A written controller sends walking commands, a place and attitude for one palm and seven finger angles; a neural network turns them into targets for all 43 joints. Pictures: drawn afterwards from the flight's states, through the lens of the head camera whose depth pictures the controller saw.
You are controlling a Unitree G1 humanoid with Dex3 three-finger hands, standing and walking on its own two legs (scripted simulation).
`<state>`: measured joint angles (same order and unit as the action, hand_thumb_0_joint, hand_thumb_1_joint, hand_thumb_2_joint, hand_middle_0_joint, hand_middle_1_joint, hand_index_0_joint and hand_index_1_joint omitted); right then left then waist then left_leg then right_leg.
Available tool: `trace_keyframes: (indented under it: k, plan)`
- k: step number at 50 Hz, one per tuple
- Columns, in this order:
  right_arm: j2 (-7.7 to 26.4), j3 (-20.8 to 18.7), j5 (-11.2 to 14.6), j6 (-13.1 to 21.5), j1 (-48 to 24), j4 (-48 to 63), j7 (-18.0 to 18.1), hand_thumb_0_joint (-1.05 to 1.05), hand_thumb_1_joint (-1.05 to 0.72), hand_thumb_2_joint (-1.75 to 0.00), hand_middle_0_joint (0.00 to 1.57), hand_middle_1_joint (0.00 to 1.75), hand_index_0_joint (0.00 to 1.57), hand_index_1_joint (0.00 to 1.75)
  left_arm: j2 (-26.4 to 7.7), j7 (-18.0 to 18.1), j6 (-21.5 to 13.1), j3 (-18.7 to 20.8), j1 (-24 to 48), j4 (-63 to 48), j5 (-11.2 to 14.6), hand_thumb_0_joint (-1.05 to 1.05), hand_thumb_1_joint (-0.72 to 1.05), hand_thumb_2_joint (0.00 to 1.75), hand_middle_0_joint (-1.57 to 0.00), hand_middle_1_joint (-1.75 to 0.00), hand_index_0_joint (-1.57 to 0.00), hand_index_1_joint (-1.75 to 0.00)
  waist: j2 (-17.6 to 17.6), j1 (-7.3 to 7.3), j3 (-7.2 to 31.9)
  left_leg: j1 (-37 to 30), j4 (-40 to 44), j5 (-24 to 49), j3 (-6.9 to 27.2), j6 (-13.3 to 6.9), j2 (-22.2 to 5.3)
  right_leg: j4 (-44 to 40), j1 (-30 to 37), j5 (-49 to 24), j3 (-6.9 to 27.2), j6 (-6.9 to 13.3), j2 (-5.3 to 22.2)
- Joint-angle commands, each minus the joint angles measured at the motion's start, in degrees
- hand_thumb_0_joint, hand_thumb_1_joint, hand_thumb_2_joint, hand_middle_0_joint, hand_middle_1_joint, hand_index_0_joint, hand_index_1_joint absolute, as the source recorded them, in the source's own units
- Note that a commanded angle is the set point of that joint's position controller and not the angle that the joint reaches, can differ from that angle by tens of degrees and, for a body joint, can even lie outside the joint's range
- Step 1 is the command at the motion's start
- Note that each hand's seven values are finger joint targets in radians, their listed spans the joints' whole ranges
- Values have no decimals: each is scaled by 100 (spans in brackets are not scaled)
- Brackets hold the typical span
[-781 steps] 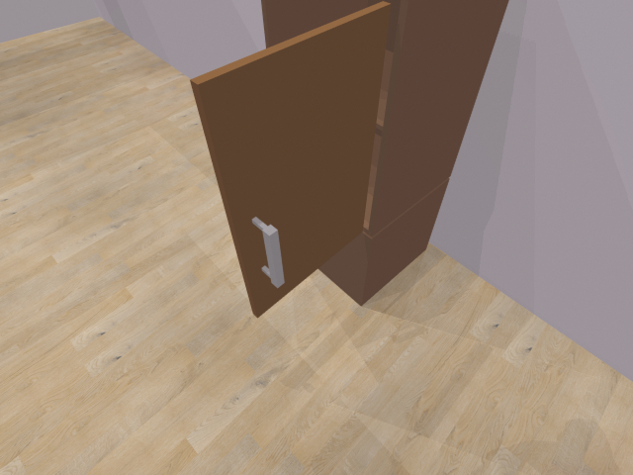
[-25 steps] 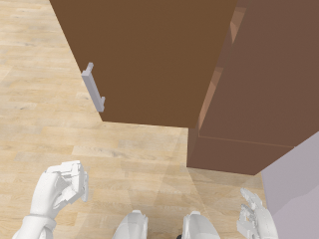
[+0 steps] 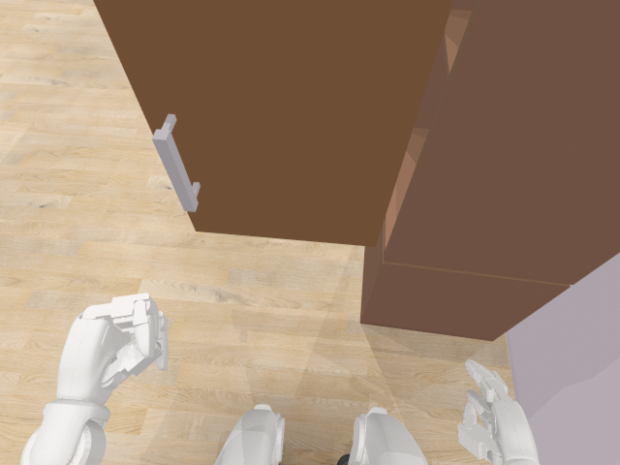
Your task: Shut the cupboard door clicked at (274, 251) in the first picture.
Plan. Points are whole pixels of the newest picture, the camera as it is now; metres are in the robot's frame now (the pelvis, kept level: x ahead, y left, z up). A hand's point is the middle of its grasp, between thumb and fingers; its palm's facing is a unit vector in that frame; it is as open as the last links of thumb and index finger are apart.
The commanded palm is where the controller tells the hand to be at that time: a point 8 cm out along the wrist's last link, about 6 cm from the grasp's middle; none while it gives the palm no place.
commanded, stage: bring the fist close to the handle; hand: left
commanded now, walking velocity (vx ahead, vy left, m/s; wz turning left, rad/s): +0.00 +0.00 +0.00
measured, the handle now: (181, 166) +0.54 +0.25 +0.01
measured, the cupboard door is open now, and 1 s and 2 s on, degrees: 92 92 86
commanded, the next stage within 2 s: push the door shut along its arc in 1.24 s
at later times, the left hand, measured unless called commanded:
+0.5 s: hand (180, 269) +0.35 +0.20 +0.02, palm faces -0.06 -1.00 -0.03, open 3.1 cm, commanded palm +0.34 +0.25 +0.03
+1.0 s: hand (193, 209) +0.45 +0.21 +0.02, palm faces -0.05 -1.00 -0.03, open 3.1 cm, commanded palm +0.42 +0.25 +0.02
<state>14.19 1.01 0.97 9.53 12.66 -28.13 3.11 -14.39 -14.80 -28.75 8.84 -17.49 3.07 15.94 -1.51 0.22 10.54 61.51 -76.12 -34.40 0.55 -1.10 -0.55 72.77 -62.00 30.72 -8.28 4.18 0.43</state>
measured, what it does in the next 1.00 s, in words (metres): stands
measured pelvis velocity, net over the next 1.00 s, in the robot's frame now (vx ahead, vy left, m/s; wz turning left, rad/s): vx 0.00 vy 0.02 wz -0.04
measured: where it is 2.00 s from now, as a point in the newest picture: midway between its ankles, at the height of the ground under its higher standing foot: outside the picture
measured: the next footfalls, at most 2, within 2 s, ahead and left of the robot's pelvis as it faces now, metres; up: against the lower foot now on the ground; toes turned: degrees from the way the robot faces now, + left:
none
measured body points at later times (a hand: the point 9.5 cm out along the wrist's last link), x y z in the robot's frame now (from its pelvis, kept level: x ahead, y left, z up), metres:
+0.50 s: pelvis +0.00 +0.01 +0.00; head +0.11 +0.02 +0.43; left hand +0.35 +0.25 +0.02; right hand +0.13 -0.25 -0.10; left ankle +0.02 +0.11 -0.62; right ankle +0.04 -0.08 -0.62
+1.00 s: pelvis +0.00 +0.02 -0.01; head +0.14 +0.04 +0.41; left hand +0.45 +0.26 +0.02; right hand +0.06 -0.25 -0.13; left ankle +0.02 +0.11 -0.62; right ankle +0.04 -0.08 -0.62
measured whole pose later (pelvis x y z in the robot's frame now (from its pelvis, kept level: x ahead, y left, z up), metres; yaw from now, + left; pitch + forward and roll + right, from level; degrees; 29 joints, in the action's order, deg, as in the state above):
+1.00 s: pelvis +0.00 +0.02 -0.01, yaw -3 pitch +27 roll -3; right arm 15.4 0.8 0.1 2.1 16.6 -36.1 0.8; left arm -22.4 -16.8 -29.6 20.0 34.2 51.6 10.3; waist -1.9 -6.2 9.9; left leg 71.5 -78.2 -33.9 -1.9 -3.3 -0.9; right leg 73.9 -72.4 28.7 -5.9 2.0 0.2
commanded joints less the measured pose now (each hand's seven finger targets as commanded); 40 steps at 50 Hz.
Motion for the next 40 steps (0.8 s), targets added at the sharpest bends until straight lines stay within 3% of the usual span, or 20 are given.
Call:
trace_keyframes:
  k: [1, 3, 5, 6, 8, 10, 13, 14, 17, 20, 25, 29, 35, 40]
  plan:
    - [826, -363, 47, 295, -24, 635, 26, 0, -90, -90, 20, 30, 20, 30, -663, -171, -234, 336, 1057, -324, 50, 0, 90, 90, -130, -150, -130, -150, -8, -230, 1210, -193, 934, 1057, 200, -57, 122, -1178, 1298, -330, 976, -245, -27]
    - [864, -358, 88, 272, 12, 674, 39, 0, -90, -90, 20, 30, 20, 30, -715, -338, 25, 263, 1319, -209, 54, 0, 90, 90, -130, -150, -130, -150, 3, -232, 1391, -224, 987, 1093, 160, -85, 132, -1268, 1502, -424, 1045, -268, -2]
    - [885, -355, 107, 248, 29, 658, 72, 0, -90, -90, 20, 30, 20, 30, -953, -405, 185, 446, 1825, -293, 71, 0, 90, 90, -130, -150, -130, -150, -65, -208, 1696, -330, 1008, 1237, 164, -102, 119, -1237, 1675, -634, 1063, -271, -1]
    - [888, -356, 107, 237, 29, 637, 84, 0, -90, -90, 20, 30, 20, 30, -1129, -372, 209, 617, 2042, -359, 68, 0, 90, 90, -130, -150, -130, -150, -108, -171, 1801, -401, 1050, 1342, 176, -96, 111, -1206, 1750, -769, 1042, -260, -4]
    - [832, -354, 80, 250, 29, 599, 79, 0, -90, -90, 20, 30, 20, 30, -1126, -247, 175, 744, 2287, -499, 116, 0, 90, 90, -130, -150, -130, -150, -241, -104, 2060, -609, 1078, 1654, 167, -86, 116, -1104, 1863, -1194, 975, -259, -16]
    - [815, -344, 50, 228, 38, 532, 69, 0, -90, -90, 20, 30, 20, 30, -1197, -97, 96, 969, 2367, -330, 170, 0, 90, 90, -130, -150, -130, -150, -118, -63, 2147, -609, 1092, 1836, 183, -57, 113, -989, 1917, -1433, 889, -260, -41]
    - [802, -343, 26, 175, 72, 390, 10, 0, -90, -90, 20, 30, 20, 30, -1020, 48, 22, 918, 2555, 382, 98, 0, 90, 90, -130, -150, -130, -150, -47, -130, 1848, -361, 1062, 1676, 134, -38, 122, -990, 1760, -1327, 903, -289, -28]
    - [846, -332, 19, 140, 136, 339, 5, 0, -90, -90, 20, 30, 20, 30, -1120, 55, 40, 968, 2689, 712, 49, 0, 90, 90, -130, -150, -130, -150, 67, -183, 1732, -262, 1048, 1630, 163, -44, 113, -967, 1689, -1254, 870, -271, -51]
    - [921, -360, 52, 49, 190, 277, -18, 0, -90, -90, 20, 30, 20, 30, -1039, -87, 127, 776, 3168, 1379, -97, 0, 90, 90, -130, -150, -130, -150, 120, -306, 1510, -127, 1071, 1323, 129, -47, 103, -1062, 1484, -990, 927, -291, -18]
    - [975, -382, 79, 40, 274, 264, -9, 0, -90, -90, 20, 30, 20, 30, -953, -290, 140, 536, 3804, 1444, -113, 0, 90, 90, -130, -150, -130, -150, -107, -368, 1751, -433, 1135, 1450, 173, -60, 89, -1029, 1384, -1174, 848, -260, -28]
    - [1006, -409, 32, 33, 356, 74, 42, 0, -90, -90, 20, 30, 20, 30, -1525, -230, -229, 1035, 4870, 1382, -53, 0, 90, 90, -130, -150, -130, -150, -267, -332, 2398, -823, 1073, 1899, 271, -15, 54, -820, 1338, -1511, 795, -244, -50]
    - [1010, -383, -18, -50, 430, -100, 20, 0, -90, -90, 20, 30, 20, 30, -1713, -36, -399, 1246, 5290, 2174, -207, 0, 90, 90, -130, -150, -130, -150, -350, -332, 2258, -724, 1043, 1845, 305, 12, 61, -709, 1060, -1347, 731, -227, -79]
    - [1080, -382, -8, -276, 656, -190, -52, 0, -90, -90, 20, 30, 20, 30, -1606, -166, -145, 1014, 5980, 3364, -409, 0, 90, 90, -130, -150, -130, -150, -272, -532, 2205, -654, 1058, 1737, 334, 16, 42, -759, 868, -1316, 703, -248, -68]
    - [1137, -404, -40, -338, 812, -328, -48, 0, -90, -90, 20, 30, 20, 30, -1800, -227, -337, 1095, 7204, 3583, -401, 0, 90, 90, -130, -150, -130, -150, -464, -695, 2583, -953, 912, 1944, 461, 35, 12, -648, 505, -1337, 664, -247, -82]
